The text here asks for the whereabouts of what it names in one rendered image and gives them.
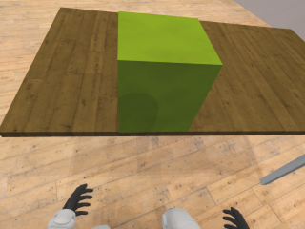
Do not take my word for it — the left robot forearm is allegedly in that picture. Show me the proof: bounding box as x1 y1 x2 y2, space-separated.
47 209 76 229

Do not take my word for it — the table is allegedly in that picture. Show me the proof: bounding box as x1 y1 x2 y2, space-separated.
0 7 305 185

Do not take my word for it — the right robot hand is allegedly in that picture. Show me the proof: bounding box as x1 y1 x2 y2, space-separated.
222 207 250 229

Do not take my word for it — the left robot hand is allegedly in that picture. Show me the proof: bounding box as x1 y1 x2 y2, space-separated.
63 183 93 217

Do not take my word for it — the carton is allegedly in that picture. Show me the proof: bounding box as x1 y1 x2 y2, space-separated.
117 11 223 133

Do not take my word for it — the right robot thigh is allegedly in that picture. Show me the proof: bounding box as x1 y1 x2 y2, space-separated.
162 208 201 229

